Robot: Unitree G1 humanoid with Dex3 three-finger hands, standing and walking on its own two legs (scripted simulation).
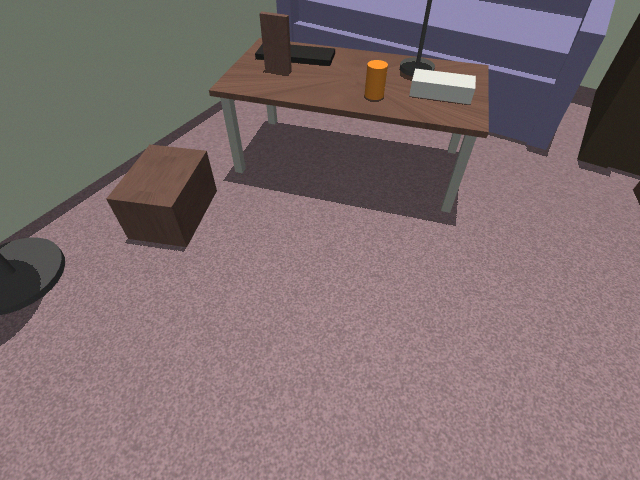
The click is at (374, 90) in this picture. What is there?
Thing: squat round
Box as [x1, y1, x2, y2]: [365, 60, 387, 99]
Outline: 372,60 369,61 367,64 365,96 371,99 378,99 383,96 387,64 381,60
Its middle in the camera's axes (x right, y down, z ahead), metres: +0.23 -0.64 +1.56
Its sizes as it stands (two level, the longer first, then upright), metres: 0.080 0.080 0.128
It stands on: a support 0.45 m high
